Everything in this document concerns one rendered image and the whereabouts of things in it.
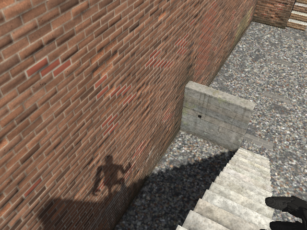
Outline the right robot hand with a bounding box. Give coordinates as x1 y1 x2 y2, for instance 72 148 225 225
260 195 307 230

